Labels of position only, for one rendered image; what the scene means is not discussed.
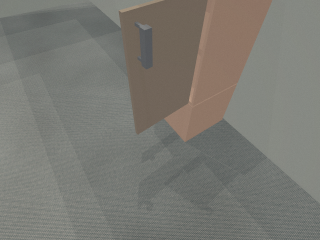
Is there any cupboard door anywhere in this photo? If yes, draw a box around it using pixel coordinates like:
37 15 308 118
118 0 208 135

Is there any handle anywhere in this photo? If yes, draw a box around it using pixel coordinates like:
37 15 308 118
134 21 153 70

